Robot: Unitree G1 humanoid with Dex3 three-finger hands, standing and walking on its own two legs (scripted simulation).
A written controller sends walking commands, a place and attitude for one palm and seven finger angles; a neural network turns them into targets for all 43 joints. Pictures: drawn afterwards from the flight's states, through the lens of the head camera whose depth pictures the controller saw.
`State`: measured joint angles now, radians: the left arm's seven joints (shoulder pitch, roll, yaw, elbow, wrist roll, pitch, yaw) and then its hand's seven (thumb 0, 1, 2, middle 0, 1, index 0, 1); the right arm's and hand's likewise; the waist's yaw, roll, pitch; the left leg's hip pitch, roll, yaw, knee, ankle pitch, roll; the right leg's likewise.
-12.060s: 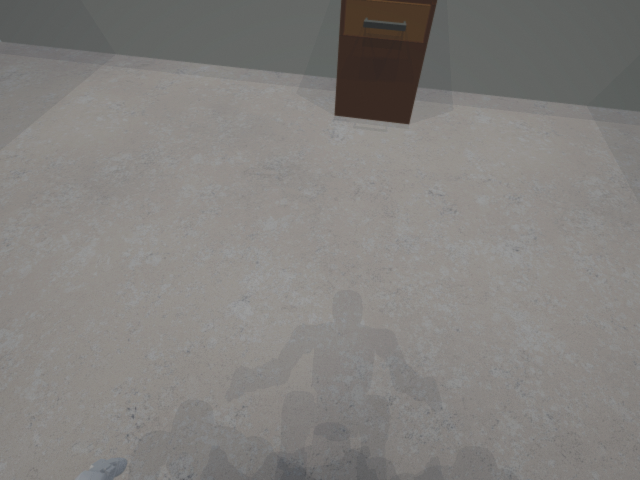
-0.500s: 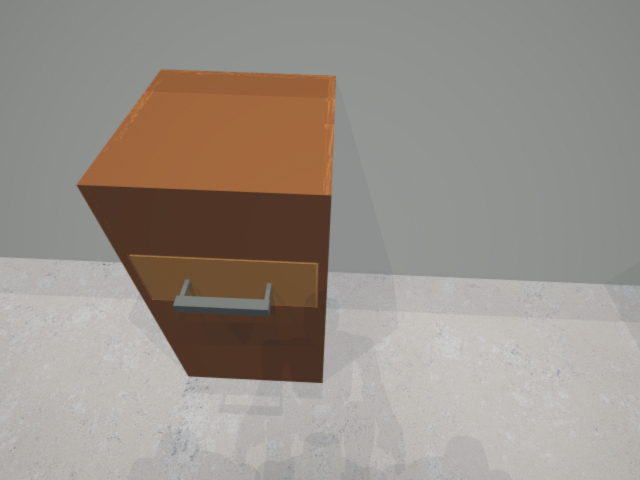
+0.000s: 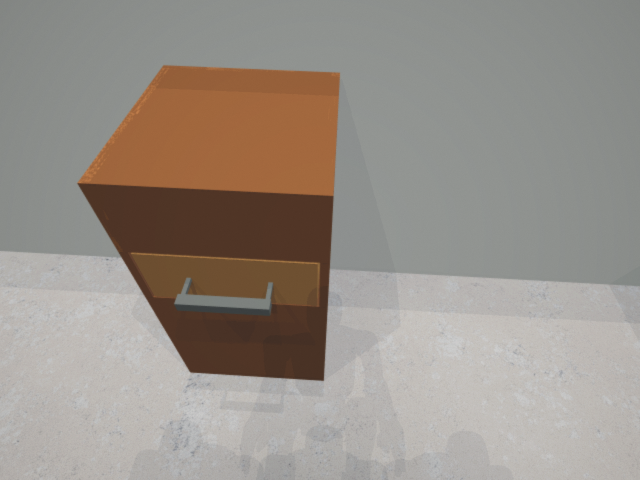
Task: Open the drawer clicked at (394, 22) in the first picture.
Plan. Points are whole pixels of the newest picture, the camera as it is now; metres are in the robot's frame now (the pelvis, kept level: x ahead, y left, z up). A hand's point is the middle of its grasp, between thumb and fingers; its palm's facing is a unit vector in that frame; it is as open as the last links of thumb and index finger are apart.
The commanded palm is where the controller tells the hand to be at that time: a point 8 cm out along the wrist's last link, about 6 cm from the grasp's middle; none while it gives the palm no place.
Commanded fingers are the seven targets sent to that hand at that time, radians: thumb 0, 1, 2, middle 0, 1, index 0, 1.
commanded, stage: look again from close up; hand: left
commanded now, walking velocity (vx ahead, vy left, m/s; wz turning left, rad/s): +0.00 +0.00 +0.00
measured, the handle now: (226, 295) +0.51 +0.23 -0.23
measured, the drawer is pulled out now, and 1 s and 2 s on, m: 0.00 0.00 0.00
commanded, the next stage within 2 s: raise the hand with hooked fingers in 1.68 s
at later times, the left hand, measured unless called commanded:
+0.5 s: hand out of the picture -0.03 +0.15 -0.17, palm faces +0.04 -0.98 -0.18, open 7.3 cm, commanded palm none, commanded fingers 0.00 0.90 0.90 -0.20 -0.30 -0.20 -0.30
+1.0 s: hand out of the picture -0.03 +0.14 -0.17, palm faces +0.06 -0.98 -0.19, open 7.3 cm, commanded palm none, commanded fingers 0.00 0.90 0.90 -0.20 -0.30 -0.20 -0.30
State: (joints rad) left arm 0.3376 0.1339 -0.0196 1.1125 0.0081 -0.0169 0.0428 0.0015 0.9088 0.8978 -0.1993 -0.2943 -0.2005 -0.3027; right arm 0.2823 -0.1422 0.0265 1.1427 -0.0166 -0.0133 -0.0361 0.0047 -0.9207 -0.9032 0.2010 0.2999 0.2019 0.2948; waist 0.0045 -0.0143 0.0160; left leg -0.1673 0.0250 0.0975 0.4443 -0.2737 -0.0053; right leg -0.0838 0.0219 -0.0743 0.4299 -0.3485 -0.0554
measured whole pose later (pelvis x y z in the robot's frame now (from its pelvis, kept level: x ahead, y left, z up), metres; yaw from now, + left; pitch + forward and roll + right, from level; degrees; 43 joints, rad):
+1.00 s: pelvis +0.00 -0.02 +0.00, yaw +0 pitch +0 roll +1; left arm 0.36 0.12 -0.01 1.12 0.01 -0.02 0.05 0.00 0.91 0.90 -0.20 -0.29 -0.20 -0.30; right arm 0.30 -0.13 0.03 1.15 -0.01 -0.01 -0.04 0.00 -0.92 -0.90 0.20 0.30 0.20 0.29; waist 0.01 -0.01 0.01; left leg -0.16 0.05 0.08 0.43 -0.26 -0.04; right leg -0.07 0.05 -0.09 0.41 -0.34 -0.09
